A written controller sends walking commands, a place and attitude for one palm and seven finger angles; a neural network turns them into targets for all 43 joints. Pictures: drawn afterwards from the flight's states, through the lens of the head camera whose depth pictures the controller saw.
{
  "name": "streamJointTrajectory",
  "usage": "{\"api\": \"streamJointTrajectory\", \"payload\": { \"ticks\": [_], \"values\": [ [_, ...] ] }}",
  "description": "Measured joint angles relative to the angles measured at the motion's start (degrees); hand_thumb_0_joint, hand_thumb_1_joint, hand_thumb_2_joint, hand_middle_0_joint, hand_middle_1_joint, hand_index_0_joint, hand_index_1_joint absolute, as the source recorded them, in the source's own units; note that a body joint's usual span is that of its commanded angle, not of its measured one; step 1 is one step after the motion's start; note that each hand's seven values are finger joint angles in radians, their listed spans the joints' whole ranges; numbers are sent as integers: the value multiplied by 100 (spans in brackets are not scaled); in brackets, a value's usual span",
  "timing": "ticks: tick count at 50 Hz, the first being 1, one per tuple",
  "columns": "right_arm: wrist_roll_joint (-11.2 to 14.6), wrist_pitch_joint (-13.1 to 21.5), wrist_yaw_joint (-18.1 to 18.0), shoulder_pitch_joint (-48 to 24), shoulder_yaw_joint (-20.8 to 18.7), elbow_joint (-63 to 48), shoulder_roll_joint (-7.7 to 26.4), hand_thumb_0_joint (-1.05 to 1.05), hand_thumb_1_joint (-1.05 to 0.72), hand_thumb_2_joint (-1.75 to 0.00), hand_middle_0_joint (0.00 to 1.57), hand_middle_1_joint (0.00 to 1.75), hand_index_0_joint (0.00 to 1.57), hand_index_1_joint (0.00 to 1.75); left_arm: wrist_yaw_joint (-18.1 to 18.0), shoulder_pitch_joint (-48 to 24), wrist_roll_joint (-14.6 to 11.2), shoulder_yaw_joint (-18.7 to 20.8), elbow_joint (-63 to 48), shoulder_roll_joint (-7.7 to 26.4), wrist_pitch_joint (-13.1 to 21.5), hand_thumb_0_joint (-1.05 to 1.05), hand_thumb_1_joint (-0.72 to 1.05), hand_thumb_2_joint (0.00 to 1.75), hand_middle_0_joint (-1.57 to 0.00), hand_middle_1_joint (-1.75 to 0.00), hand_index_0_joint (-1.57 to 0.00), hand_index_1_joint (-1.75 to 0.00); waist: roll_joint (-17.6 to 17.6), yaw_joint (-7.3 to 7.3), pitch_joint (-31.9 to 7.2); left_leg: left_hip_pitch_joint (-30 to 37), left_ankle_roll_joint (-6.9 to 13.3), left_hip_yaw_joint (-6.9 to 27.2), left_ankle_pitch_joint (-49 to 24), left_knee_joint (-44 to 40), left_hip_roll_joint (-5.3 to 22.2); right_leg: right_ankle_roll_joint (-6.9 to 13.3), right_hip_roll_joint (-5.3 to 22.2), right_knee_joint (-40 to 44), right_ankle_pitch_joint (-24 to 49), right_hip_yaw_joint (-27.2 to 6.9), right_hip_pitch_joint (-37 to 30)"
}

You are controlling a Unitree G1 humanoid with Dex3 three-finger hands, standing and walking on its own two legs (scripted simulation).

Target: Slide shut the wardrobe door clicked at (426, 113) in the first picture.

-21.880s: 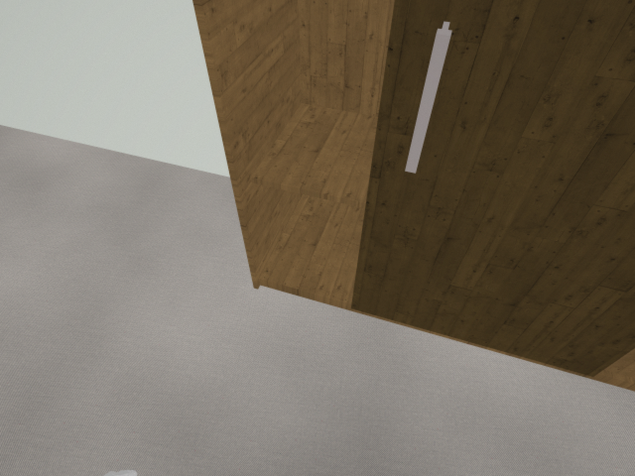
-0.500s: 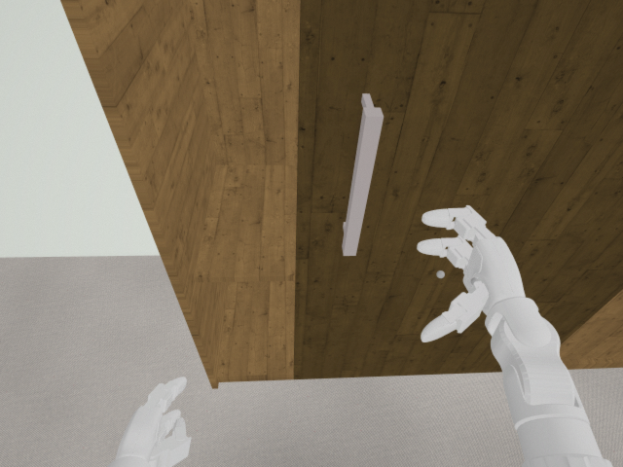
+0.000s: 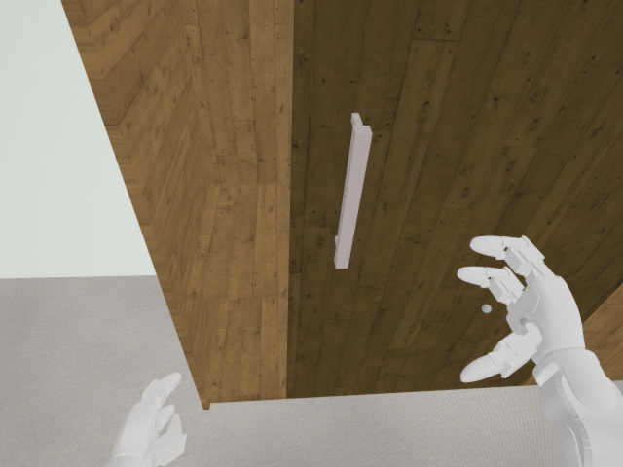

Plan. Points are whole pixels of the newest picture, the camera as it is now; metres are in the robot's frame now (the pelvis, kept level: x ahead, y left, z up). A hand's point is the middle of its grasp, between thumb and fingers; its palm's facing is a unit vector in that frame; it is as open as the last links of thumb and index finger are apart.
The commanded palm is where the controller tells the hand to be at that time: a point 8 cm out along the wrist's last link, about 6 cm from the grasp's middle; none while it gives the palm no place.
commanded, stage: draw the hand back to the body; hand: right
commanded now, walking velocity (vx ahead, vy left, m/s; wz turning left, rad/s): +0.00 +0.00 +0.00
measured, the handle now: (347, 198) +0.49 -0.04 +0.11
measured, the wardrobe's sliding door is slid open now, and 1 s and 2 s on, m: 0.24 0.24 0.24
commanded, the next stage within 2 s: step back with the hand held close in 1.08 s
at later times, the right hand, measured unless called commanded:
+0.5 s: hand (571, 345) +0.21 -0.24 +0.16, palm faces +0.37 +0.87 -0.31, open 10.8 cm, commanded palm +0.16 -0.28 +0.17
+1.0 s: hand out of the picture +0.17 -0.27 +0.16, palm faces +0.45 +0.82 -0.34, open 7.5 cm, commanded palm +0.13 -0.30 +0.18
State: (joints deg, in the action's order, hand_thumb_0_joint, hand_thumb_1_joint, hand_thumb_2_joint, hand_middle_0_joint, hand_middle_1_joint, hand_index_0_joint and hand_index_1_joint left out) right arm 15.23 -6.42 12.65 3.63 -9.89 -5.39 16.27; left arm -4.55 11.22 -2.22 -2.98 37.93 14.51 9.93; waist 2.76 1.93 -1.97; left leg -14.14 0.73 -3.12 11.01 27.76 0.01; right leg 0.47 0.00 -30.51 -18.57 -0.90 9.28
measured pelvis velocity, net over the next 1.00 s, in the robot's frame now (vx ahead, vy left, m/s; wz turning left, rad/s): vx -0.01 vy -0.01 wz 0.01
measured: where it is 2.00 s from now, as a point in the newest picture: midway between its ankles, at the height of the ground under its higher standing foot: outside the picture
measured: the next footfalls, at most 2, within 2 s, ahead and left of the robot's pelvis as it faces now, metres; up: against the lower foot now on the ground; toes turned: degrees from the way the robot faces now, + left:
none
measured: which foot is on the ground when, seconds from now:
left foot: down 0.00-1.00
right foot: down 0.00-1.00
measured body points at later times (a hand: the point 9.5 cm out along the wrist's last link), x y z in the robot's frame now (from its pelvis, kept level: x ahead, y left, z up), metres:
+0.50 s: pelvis +0.00 +0.00 +0.01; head -0.04 +0.01 +0.46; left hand +0.17 +0.22 -0.08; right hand +0.19 -0.29 +0.18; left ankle +0.05 +0.11 -0.74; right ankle -0.02 -0.11 -0.74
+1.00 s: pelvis -0.01 -0.01 +0.01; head -0.06 +0.00 +0.46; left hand +0.17 +0.22 -0.07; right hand +0.14 -0.31 +0.18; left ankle +0.05 +0.11 -0.74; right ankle -0.02 -0.11 -0.74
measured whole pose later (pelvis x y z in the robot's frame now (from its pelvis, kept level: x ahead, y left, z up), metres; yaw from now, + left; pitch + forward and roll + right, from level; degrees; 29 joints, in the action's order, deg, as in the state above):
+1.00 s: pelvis -0.01 -0.01 +0.01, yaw +1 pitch -9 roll +1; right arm 4.0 4.6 -5.6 24.8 -18.4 -20.7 19.8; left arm -4.5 11.0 1.8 -0.8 40.4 13.0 8.5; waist 2.4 4.7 2.5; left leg -3.8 0.3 -2.1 5.4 17.7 -0.3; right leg 0.9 0.1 -22.6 -14.4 0.1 -0.3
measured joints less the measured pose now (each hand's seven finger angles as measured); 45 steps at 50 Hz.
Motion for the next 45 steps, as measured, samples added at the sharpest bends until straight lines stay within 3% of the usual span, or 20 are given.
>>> {"api": "streamJointTrajectory", "payload": {
  "ticks": [1, 2, 5, 8, 13, 27, 38, 45],
  "values": [
    [24, -19, 32, 33, -30, -28, 26, -2, 52, -22, 25, 113, 25, 113, -13, -24, -5, -5, 5, 5, 9, 2, 90, 90, -20, -30, -20, -30, 2, 8, 6, 14, 3, -12, -4, -3, 0, -2, 1, -8, 3, -12, -4],
    [-114, 13, -111, 86, -10, -98, 66, -2, 50, -23, 25, 112, 25, 113, -15, -53, 41, 11, 13, -1, 16, 2, 90, 90, -20, -30, -20, -30, 8, 29, 30, 51, 6, -13, -21, -35, -11, -6, 11, 2, 11, -13, -33],
    [-544, 340, -839, 391, 70, -377, 77, -2, 44, -26, 25, 109, 25, 109, -13, -150, 179, 51, 39, -36, 2, 2, 90, 90, -20, -30, -20, -30, 19, 64, 144, 223, 12, 12, -155, -261, -51, -20, 44, 163, 94, 14, -187],
    [-823, 585, -1327, 721, 117, -636, 36, -1, 36, -30, 25, 104, 25, 104, -8, -175, 263, 71, 63, -80, -75, 2, 90, 90, -20, -30, -20, -30, -7, 105, 221, 386, 17, 35, -282, -490, -67, -17, 55, 373, 207, 38, -347],
    [-1052, 823, -1701, 983, 109, -761, 53, -1, 20, -37, 24, 95, 24, 95, -25, -173, 328, 75, 158, -130, -219, 2, 90, 90, -20, -30, -20, -30, -29, 162, 353, 648, 17, 37, -430, -785, -69, -16, 51, 639, 345, 40, -591],
    [-1131, 1040, -1790, 1721, -483, -1192, 278, 0, -30, -61, 23, 65, 23, 66, 38, -21, 384, 163, 249, -152, -341, 2, 90, 90, -20, -30, -20, -30, 47, 156, 368, 982, -10, 124, -539, -1067, -80, 9, 50, 911, 419, 126, -948],
    [-1098, 1134, -1785, 2270, -966, -1575, 450, 1, -69, -80, 22, 42, 22, 43, 28, 60, 394, 267, 243, -77, -224, 2, 90, 90, -20, -30, -20, -30, 40, 260, 361, 1025, -30, 120, -524, -1035, -63, 27, 34, 844, 389, 120, -970],
    [-1100, 1130, -1820, 2127, -918, -1516, 351, 1, -83, -87, 21, 34, 21, 34, 3, 14, 385, 247, 256, -94, -168, 2, 90, 90, -20, -30, -20, -30, -5, 304, 429, 1027, -41, 85, -549, -1021, -30, 42, 4, 812, 419, 84, -947]
  ]
}}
